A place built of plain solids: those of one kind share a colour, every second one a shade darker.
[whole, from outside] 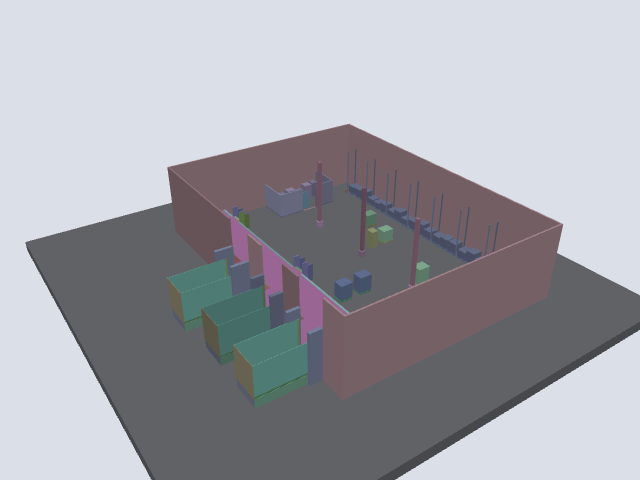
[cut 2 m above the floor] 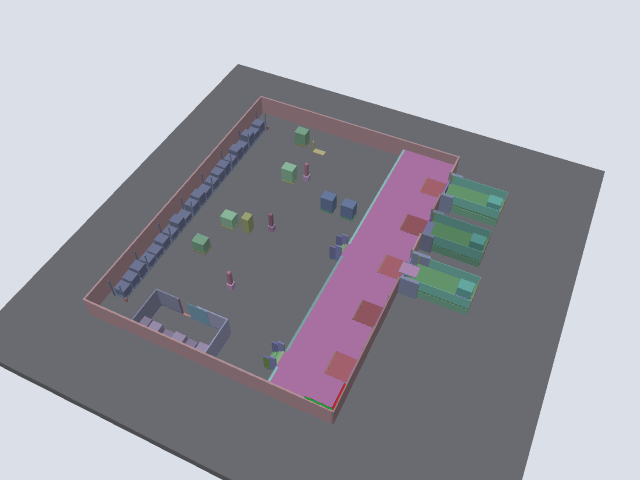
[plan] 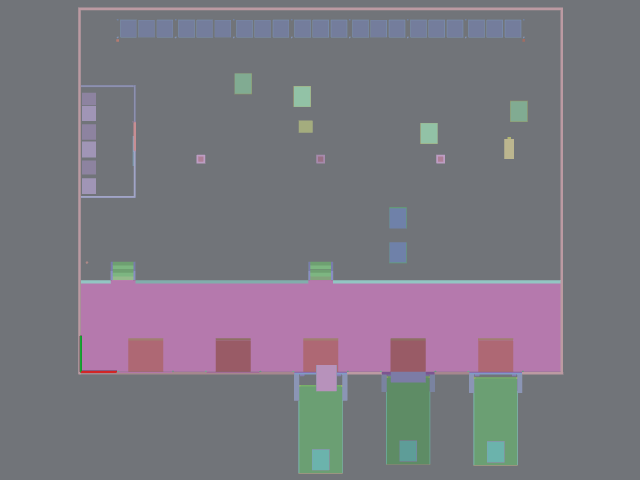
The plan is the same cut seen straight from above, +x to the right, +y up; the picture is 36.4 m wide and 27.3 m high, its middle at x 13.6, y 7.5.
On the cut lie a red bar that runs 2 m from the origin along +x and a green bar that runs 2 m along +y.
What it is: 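The dock platform, its doors, stairs and ramp, and the hall's floor, and the trailers at its open doors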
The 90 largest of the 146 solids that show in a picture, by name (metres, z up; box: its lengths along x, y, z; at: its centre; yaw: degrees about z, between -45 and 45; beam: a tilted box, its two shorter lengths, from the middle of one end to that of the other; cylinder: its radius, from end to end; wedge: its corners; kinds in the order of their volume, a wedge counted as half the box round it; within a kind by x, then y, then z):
{
 "south_deck_1": {"box": [27.28, 5.22, 1.0], "at": [13.64, 2.61, 0.45]},
 "wall_1": {"box": [0.15, 20.87, 6.9], "at": [-0.07, 10.29, 3.4]},
 "wall_2": {"box": [12.29, 0.15, 6.9], "at": [5.99, -0.07, 3.4]},
 "wall_3": {"box": [27.58, 0.15, 6.9], "at": [13.64, 20.65, 3.4]},
 "wall_4": {"box": [1.98, 0.15, 6.9], "at": [16.13, -0.07, 3.4]},
 "wall_5": {"box": [1.98, 0.15, 6.9], "at": [21.1, -0.07, 3.4]},
 "wall_6": {"box": [2.34, 0.15, 6.9], "at": [26.26, -0.07, 3.4]},
 "wall_7": {"box": [0.15, 20.87, 6.9], "at": [27.35, 10.29, 3.4]},
 "rack_load_1": {"box": [0.89, 0.95, 0.77], "at": [2.7, 19.52, 0.53]},
 "rack_load_2": {"box": [0.89, 0.95, 0.87], "at": [3.74, 19.52, 0.57]},
 "rack_load_3": {"box": [0.89, 0.95, 1.01], "at": [4.78, 19.52, 0.64]},
 "rack_load_4": {"box": [0.89, 0.95, 0.63], "at": [6.0, 19.52, 0.46]},
 "rack_load_5": {"box": [0.89, 0.95, 0.61], "at": [7.04, 19.52, 0.44]},
 "rack_load_6": {"box": [0.89, 0.95, 0.86], "at": [8.08, 19.52, 0.57]},
 "rack_load_7": {"box": [0.89, 0.95, 0.61], "at": [9.3, 19.52, 0.44]},
 "rack_load_8": {"box": [0.89, 0.95, 1.02], "at": [10.34, 19.52, 0.65]},
 "rack_load_9": {"box": [0.89, 0.95, 0.6], "at": [11.38, 19.52, 0.44]},
 "rack_load_10": {"box": [0.89, 0.95, 0.89], "at": [12.6, 19.52, 0.59]},
 "rack_load_11": {"box": [0.89, 0.95, 1.07], "at": [13.64, 19.52, 0.68]},
 "rack_load_12": {"box": [0.89, 0.95, 0.77], "at": [14.68, 19.52, 0.52]},
 "rack_load_13": {"box": [0.89, 0.95, 0.76], "at": [15.9, 19.52, 0.52]},
 "rack_load_14": {"box": [0.89, 0.95, 0.97], "at": [16.94, 19.52, 0.62]},
 "rack_load_15": {"box": [0.89, 0.95, 1.01], "at": [17.98, 19.52, 0.65]},
 "rack_load_16": {"box": [0.89, 0.95, 0.75], "at": [19.2, 19.52, 0.51]},
 "rack_load_17": {"box": [0.89, 0.95, 1.12], "at": [20.24, 19.52, 0.7]},
 "rack_load_18": {"box": [0.89, 0.95, 0.79], "at": [21.28, 19.52, 0.54]},
 "rack_load_19": {"box": [0.89, 0.95, 1.21], "at": [22.5, 19.52, 0.74]},
 "rack_load_20": {"box": [0.89, 0.95, 0.75], "at": [23.54, 19.52, 0.52]},
 "rack_load_21": {"box": [0.89, 0.95, 0.98], "at": [24.58, 19.52, 0.63]},
 "trailer_pad_1": {"box": [0.3, 1.5, 4.5], "at": [12.27, -0.9, 2.2]},
 "trailer_pad_2": {"box": [0.3, 1.5, 4.5], "at": [15.01, -0.9, 2.2]},
 "trailer_pad_3": {"box": [0.3, 1.0, 4.5], "at": [17.25, -0.65, 2.2]},
 "trailer_pad_4": {"box": [0.3, 1.0, 4.5], "at": [19.99, -0.65, 2.2]},
 "trailer_pad_5": {"box": [0.3, 1.05, 4.5], "at": [22.22, -0.68, 2.2]},
 "trailer_pad_6": {"box": [0.3, 1.05, 4.5], "at": [24.96, -0.68, 2.2]},
 "trailer_bed_1": {"box": [2.44, 5.0, 0.2], "at": [13.64, -3.25, 0.86]},
 "trailer_bed_2": {"box": [2.44, 5.0, 0.2], "at": [18.62, -2.75, 0.85]},
 "trailer_bed_3": {"box": [2.44, 5.0, 0.2], "at": [23.59, -2.8, 0.9]},
 "room_stock_1": {"box": [0.8, 0.89, 1.48], "at": [0.46, 10.57, 0.69]},
 "room_stock_2": {"box": [0.8, 0.8, 1.2], "at": [0.46, 11.63, 0.55]},
 "room_stock_3": {"box": [0.8, 0.91, 1.41], "at": [0.46, 12.65, 0.66]},
 "room_stock_4": {"box": [0.8, 0.89, 1.06], "at": [0.46, 13.64, 0.48]},
 "room_stock_5": {"box": [0.8, 0.86, 1.51], "at": [0.46, 14.7, 0.71]},
 "room_stock_6": {"box": [0.8, 0.72, 1.62], "at": [0.46, 15.52, 0.76]},
 "stage_load_1": {"box": [0.95, 1.15, 1.11], "at": [9.23, 16.39, 0.69]},
 "stage_load_2": {"box": [0.95, 1.15, 1.13], "at": [12.59, 15.66, 0.71]},
 "stage_load_3": {"box": [0.95, 1.15, 1.48], "at": [19.8, 13.56, 0.88]},
 "stage_load_4": {"box": [0.95, 1.15, 1.38], "at": [24.91, 14.82, 0.83]},
 "floor_pinch_load_1": {"box": [0.95, 1.15, 1.41], "at": [18.03, 6.79, 0.84]},
 "floor_pinch_load_2": {"box": [0.95, 1.15, 1.49], "at": [18.03, 8.73, 0.89]},
 "trailer_side_1": {"box": [0.04, 5.0, 2.6], "at": [12.4, -3.25, 2.27]},
 "trailer_side_2": {"box": [0.04, 5.0, 2.6], "at": [14.88, -3.25, 2.27]},
 "trailer_side_3": {"box": [0.04, 5.0, 2.65], "at": [17.38, -2.75, 2.23]},
 "trailer_side_4": {"box": [0.04, 5.0, 2.65], "at": [19.86, -2.75, 2.23]},
 "trailer_side_5": {"box": [0.04, 5.0, 2.6], "at": [22.35, -2.8, 2.3]},
 "trailer_side_6": {"box": [0.04, 5.0, 2.6], "at": [24.83, -2.8, 2.3]},
 "trailerload_load_1": {"box": [0.95, 1.15, 1.04], "at": [13.64, -5.0, 1.62]},
 "trailerload_load_2": {"box": [0.95, 1.15, 0.86], "at": [18.62, -4.5, 1.52]},
 "trailerload_load_3": {"box": [0.95, 1.15, 0.72], "at": [23.59, -4.55, 1.5]},
 "room_wall_1": {"box": [3.01, 0.1, 2.55], "at": [1.51, 9.95, 1.23]},
 "room_wall_2": {"box": [3.01, 0.1, 2.55], "at": [1.51, 16.25, 1.23]},
 "room_wall_3": {"box": [0.1, 2.64, 2.55], "at": [3.06, 11.22, 1.23]},
 "room_wall_4": {"box": [0.1, 2.06, 2.55], "at": [3.06, 15.27, 1.23]},
 "column_1": {"box": [0.3, 0.3, 6.9], "at": [6.82, 12.1, 3.4]},
 "column_2": {"box": [0.3, 0.3, 6.9], "at": [13.64, 12.1, 3.4]},
 "column_3": {"box": [0.3, 0.3, 6.9], "at": [20.46, 12.1, 3.4]},
 "south_lev_1": {"box": [2.0, 1.78, 0.07], "at": [3.69, 0.9, 0.93]},
 "south_lev_2": {"box": [2.0, 1.78, 0.07], "at": [8.66, 0.9, 0.93]},
 "south_lev_3": {"box": [2.0, 1.78, 0.07], "at": [13.64, 0.9, 0.93]},
 "south_lev_4": {"box": [2.0, 1.78, 0.07], "at": [18.62, 0.9, 0.93]},
 "south_lev_5": {"box": [2.0, 1.78, 0.07], "at": [23.59, 0.9, 0.93]},
 "cage_1": {"box": [0.8, 0.7, 1.75], "at": [12.79, 13.95, 0.82]},
 "south_shutter_1": {"box": [3.0, 0.05, 3.25], "at": [3.69, -0.03, 2.52]},
 "south_shutter_2": {"box": [3.0, 0.05, 3.25], "at": [8.66, -0.03, 2.52]},
 "trailer_front_1": {"box": [2.52, 0.04, 2.84], "at": [13.64, -5.77, 2.19]},
 "trailer_front_2": {"box": [2.52, 0.04, 2.84], "at": [18.62, -5.27, 2.17]},
 "trailer_front_3": {"box": [2.52, 0.04, 2.84], "at": [23.59, -5.32, 2.22]},
 "stage_pal_1": {"box": [1.0, 1.2, 0.19], "at": [9.23, 16.39, 0.04]},
 "stage_pal_2": {"box": [1.0, 1.2, 0.19], "at": [19.8, 13.56, 0.04]},
 "stage_pal_3": {"box": [1.0, 1.2, 0.19], "at": [24.91, 14.82, 0.04]},
 "south_stair_stair_head_1": {"box": [1.2, 0.21, 1.0], "at": [2.4, 5.32, 0.45]},
 "south_stair_stair_head_2": {"box": [1.2, 0.21, 1.0], "at": [13.64, 5.32, 0.45]},
 "floor_pinch_pal_1": {"box": [1.0, 1.2, 0.19], "at": [18.03, 6.77, 0.04]},
 "floor_pinch_pal_2": {"box": [1.0, 1.2, 0.19], "at": [18.03, 8.76, 0.04]},
 "dockwall_sill_1": {"box": [3.02, 0.15, 1.0], "at": [23.59, -0.07, 0.45]},
 "south_stair_steps_1": {"box": [1.2, 0.21, 0.81], "at": [2.4, 5.53, 0.35]},
 "south_stair_steps_2": {"box": [1.2, 0.21, 0.81], "at": [13.64, 5.53, 0.35]},
 "column_guard_1": {"box": [0.5, 0.5, 0.65], "at": [6.82, 12.1, 0.28]},
 "column_guard_2": {"box": [0.5, 0.5, 0.65], "at": [13.64, 12.1, 0.28]},
 "trailerload_pal_1": {"box": [1.0, 1.2, 0.19], "at": [18.62, -4.5, 0.99]}
}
